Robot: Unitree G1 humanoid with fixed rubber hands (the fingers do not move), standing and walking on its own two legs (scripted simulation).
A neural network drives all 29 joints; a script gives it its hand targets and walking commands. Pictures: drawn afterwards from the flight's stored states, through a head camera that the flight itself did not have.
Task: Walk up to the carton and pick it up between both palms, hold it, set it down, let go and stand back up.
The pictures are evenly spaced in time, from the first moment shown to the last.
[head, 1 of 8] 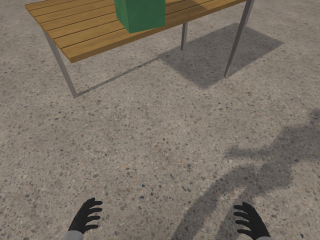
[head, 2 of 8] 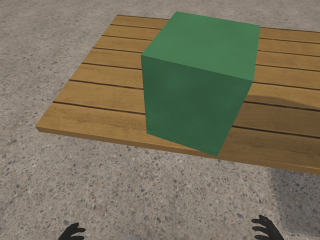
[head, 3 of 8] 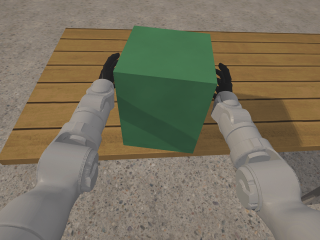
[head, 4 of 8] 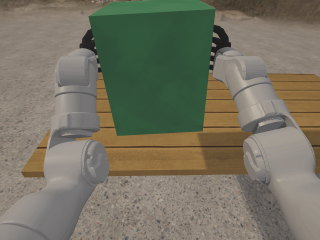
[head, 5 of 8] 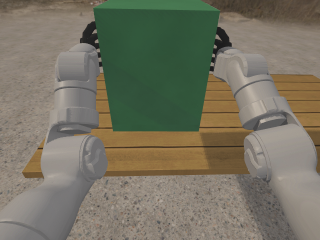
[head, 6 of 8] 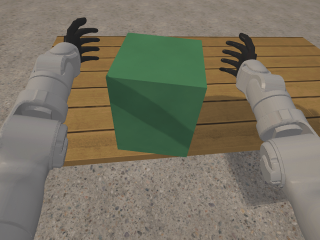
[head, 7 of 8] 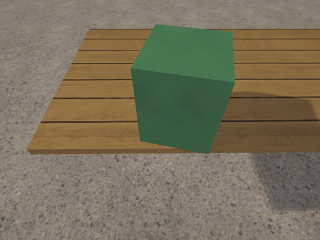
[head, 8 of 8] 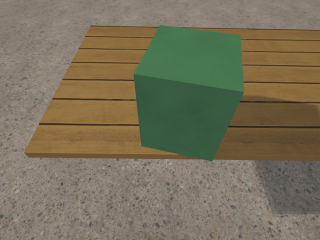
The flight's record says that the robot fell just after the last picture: no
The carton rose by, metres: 0.21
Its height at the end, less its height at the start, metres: +0.00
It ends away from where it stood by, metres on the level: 0.01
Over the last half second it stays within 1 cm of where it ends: yes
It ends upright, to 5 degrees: yes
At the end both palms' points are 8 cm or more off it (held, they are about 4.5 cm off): yes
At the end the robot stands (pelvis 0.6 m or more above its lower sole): yes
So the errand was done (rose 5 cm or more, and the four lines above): yes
